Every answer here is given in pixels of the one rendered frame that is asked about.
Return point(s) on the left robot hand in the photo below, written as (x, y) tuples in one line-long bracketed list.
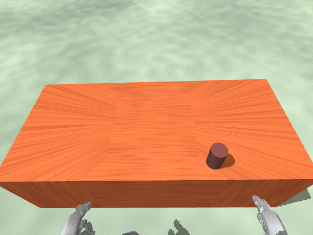
[(74, 223)]

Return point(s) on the can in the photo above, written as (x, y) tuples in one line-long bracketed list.
[(217, 155)]

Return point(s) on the right robot hand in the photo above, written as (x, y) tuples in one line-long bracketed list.
[(272, 225)]

